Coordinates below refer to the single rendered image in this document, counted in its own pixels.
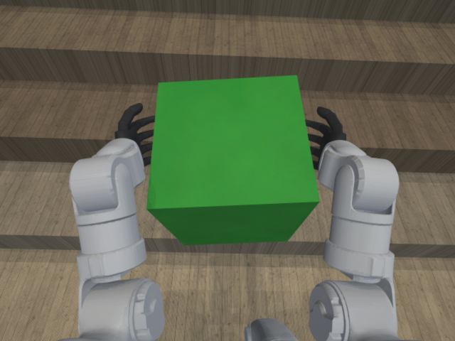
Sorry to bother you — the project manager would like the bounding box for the left robot forearm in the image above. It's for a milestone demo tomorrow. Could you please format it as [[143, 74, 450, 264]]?
[[69, 138, 147, 335]]

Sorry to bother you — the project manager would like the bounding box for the left robot upper arm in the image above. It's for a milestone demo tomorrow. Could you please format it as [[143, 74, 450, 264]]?
[[57, 278, 165, 341]]

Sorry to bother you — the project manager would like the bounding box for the right robot hand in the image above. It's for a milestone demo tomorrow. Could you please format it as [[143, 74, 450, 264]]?
[[305, 107, 346, 170]]

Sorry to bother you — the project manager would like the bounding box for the carton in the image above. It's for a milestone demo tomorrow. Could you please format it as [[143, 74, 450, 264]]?
[[146, 75, 320, 245]]

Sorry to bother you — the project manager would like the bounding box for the right robot upper arm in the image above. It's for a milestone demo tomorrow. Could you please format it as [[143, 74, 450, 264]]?
[[309, 280, 422, 341]]

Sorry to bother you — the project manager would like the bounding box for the robot right thigh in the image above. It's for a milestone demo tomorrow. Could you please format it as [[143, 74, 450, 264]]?
[[245, 318, 298, 341]]

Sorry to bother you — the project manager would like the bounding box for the right robot forearm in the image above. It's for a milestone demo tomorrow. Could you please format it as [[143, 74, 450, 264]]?
[[318, 140, 400, 321]]

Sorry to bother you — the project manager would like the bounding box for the left robot hand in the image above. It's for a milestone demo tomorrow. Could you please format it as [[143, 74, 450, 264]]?
[[115, 103, 155, 167]]

